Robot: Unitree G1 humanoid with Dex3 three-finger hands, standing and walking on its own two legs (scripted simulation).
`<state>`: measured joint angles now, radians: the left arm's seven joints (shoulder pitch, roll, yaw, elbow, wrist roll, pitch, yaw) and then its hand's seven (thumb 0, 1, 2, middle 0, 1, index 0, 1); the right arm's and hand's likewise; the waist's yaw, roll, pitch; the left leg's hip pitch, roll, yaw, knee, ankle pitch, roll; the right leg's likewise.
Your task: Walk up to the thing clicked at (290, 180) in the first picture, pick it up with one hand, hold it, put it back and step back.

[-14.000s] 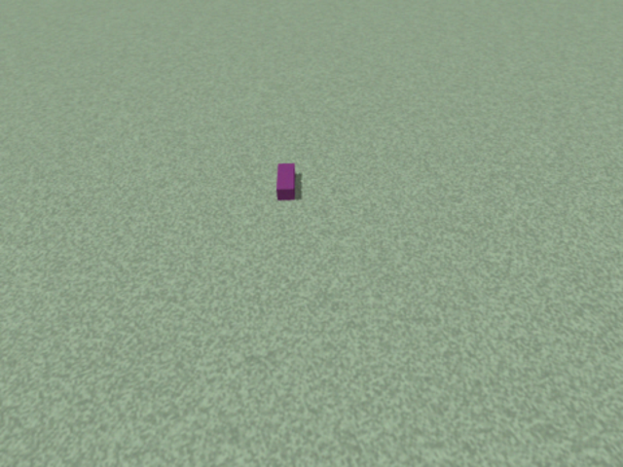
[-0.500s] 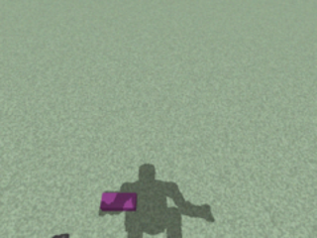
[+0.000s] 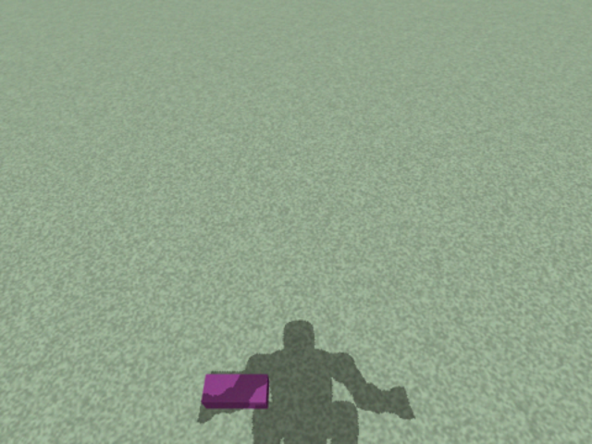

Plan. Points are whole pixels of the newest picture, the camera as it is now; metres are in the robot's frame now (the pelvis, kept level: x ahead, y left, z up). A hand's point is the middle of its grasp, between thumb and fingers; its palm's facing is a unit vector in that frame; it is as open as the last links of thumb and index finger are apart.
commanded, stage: walk up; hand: left
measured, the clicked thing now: (236, 391) +0.41 +0.25 -0.75
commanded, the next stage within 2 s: stand in 0.58 s
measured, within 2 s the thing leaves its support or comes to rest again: neither
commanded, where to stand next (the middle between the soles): +0.02 +0.01 m, yaw -1 degrees
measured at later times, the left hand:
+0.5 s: hand out of the picture +0.09 +0.25 -0.15, palm faces +0.02 -0.95 -0.30, open 7.4 cm
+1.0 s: hand out of the picture +0.08 +0.27 -0.15, palm faces -0.01 -0.94 -0.34, open 7.4 cm
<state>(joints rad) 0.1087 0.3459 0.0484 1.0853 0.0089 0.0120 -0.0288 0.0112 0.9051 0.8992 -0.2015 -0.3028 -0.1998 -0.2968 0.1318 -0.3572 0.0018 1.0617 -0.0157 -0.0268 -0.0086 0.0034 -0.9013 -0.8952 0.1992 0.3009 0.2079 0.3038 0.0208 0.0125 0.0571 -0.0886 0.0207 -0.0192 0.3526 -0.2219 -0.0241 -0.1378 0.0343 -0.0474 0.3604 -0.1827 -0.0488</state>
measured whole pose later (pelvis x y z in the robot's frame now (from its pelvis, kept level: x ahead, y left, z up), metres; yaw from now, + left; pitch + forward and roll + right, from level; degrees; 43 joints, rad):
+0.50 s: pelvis +0.00 +0.01 +0.00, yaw -1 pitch -2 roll +0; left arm 0.09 0.34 0.05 1.11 0.01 0.02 -0.03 0.01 0.91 0.90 -0.20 -0.30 -0.20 -0.30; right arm 0.15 -0.35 0.01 1.10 -0.02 -0.03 -0.01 0.00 -0.90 -0.90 0.20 0.30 0.21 0.30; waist 0.01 -0.01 0.05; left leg -0.08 0.02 -0.01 0.33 -0.21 -0.02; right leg -0.13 0.03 -0.03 0.33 -0.16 -0.04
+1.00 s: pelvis +0.01 +0.01 +0.00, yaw -1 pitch -2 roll +0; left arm 0.11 0.35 0.00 1.14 0.01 -0.02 -0.01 0.01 0.90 0.90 -0.20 -0.30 -0.20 -0.30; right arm 0.13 -0.35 0.01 1.12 -0.02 -0.02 0.01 0.00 -0.90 -0.90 0.20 0.30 0.21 0.30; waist 0.01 0.01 0.04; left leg -0.05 0.01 0.00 0.28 -0.20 -0.01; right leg -0.11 0.02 -0.03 0.30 -0.16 -0.03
